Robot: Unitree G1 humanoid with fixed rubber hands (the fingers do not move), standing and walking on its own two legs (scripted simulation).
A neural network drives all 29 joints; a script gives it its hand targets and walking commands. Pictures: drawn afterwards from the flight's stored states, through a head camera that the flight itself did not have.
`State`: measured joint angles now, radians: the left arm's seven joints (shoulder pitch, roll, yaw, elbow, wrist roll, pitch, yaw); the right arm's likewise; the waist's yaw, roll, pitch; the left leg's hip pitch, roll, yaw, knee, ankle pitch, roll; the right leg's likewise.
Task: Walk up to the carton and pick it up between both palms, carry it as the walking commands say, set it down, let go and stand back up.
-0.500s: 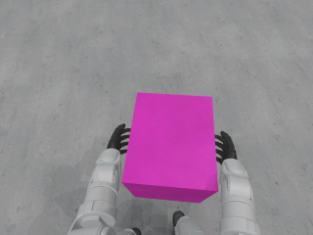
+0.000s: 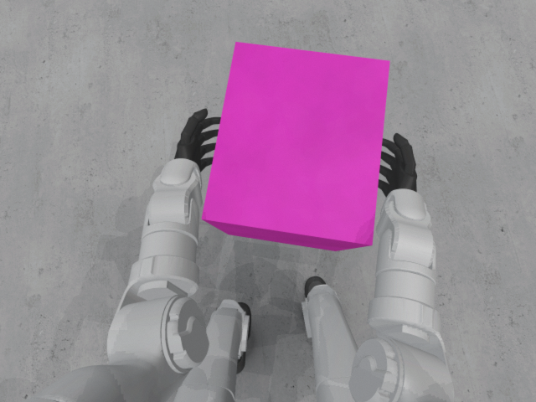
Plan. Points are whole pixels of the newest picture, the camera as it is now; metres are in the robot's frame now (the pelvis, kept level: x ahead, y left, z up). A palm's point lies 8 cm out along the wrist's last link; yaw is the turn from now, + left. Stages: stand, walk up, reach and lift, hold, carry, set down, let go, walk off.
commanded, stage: set down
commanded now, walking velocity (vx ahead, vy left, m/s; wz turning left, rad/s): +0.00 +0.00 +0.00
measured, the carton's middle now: (293, 164) +0.45 -0.06 -0.13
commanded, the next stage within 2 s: none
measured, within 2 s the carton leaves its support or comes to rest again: neither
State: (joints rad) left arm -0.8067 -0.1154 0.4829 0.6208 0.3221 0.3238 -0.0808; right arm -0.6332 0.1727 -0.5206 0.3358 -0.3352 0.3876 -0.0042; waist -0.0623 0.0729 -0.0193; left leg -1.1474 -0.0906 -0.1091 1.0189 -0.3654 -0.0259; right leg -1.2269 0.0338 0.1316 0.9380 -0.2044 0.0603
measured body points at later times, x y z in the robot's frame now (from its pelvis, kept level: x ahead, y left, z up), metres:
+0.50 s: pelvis +0.02 +0.01 -0.06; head +0.27 +0.00 +0.31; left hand +0.48 +0.10 -0.16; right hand +0.42 -0.21 -0.16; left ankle +0.06 +0.13 -0.65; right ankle +0.12 -0.14 -0.65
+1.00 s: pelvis -0.01 +0.00 -0.14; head +0.28 -0.03 +0.21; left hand +0.51 +0.09 -0.23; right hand +0.45 -0.21 -0.24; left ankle +0.06 +0.13 -0.65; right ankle +0.12 -0.14 -0.65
